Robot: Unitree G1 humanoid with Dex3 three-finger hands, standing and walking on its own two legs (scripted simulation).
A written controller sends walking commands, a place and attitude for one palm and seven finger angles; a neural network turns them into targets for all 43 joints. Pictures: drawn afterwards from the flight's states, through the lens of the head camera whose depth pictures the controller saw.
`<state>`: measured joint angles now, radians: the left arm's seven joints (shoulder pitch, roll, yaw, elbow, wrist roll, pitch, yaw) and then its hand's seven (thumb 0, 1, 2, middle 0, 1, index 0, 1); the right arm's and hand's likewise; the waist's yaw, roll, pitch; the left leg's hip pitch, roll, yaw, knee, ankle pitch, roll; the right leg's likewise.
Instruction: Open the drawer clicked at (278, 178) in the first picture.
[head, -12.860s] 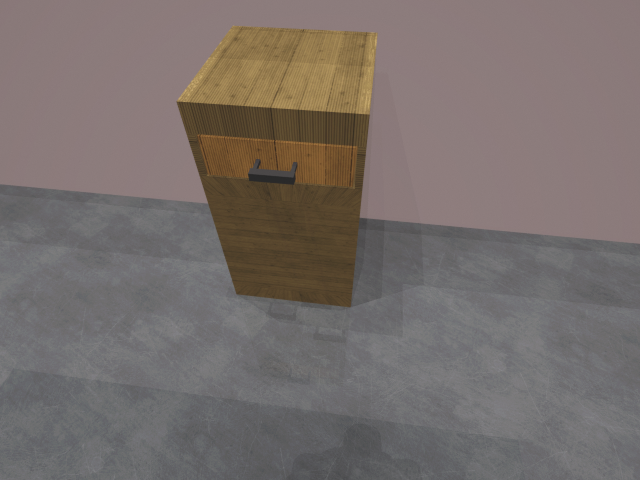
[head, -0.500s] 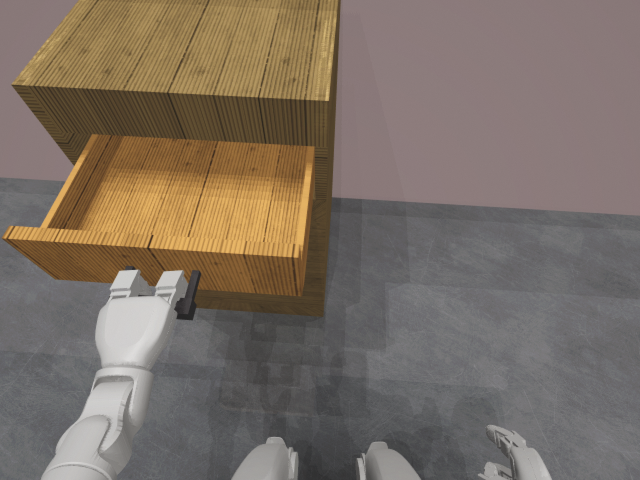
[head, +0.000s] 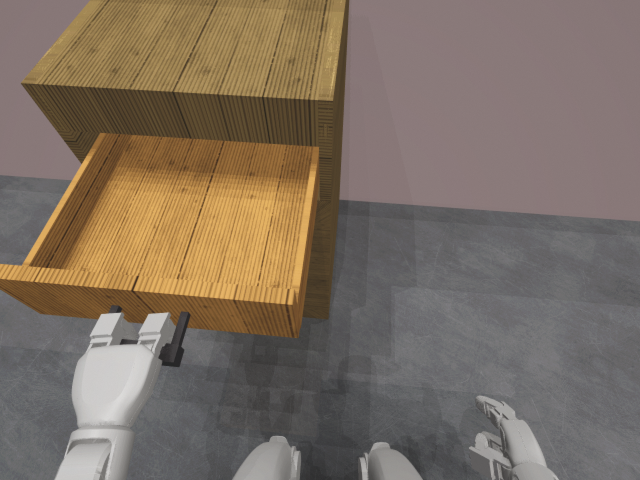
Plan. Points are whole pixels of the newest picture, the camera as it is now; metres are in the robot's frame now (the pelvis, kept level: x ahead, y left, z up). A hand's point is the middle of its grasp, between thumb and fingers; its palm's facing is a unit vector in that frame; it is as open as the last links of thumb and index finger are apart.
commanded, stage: pull the drawer open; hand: left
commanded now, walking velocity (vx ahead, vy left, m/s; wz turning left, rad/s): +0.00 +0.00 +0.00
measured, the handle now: (142, 334) +0.29 +0.25 -0.02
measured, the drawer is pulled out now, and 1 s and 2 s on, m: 0.26 0.30 0.30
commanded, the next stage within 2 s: open the thumb to release the handle in 0.56 s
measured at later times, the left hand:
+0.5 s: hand (128, 422) +0.19 +0.25 -0.04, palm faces -0.04 -0.06 -1.00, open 5.6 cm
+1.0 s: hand (129, 418) +0.20 +0.25 -0.04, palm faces -0.02 -0.05 -1.00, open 8.7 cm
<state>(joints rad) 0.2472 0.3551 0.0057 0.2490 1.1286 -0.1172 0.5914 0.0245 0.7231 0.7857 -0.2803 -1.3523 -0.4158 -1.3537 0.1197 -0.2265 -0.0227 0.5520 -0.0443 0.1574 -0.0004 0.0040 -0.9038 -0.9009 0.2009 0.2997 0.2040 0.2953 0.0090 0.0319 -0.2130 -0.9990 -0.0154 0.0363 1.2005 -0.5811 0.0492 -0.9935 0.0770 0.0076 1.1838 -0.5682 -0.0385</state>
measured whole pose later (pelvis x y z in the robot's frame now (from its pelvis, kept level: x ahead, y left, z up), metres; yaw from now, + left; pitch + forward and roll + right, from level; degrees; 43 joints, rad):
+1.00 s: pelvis -0.01 -0.01 -0.01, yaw +2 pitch +22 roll +0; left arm 0.32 0.36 0.02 0.17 1.11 -0.13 0.59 0.00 0.25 0.62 -0.32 -1.29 -0.37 -1.29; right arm 0.11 -0.23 -0.02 0.56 -0.05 0.15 -0.03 0.01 -0.90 -0.90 0.20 0.30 0.20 0.30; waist 0.04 0.04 -0.21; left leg -1.06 -0.03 0.01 1.26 -0.58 0.03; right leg -1.05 0.07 -0.03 1.26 -0.59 -0.06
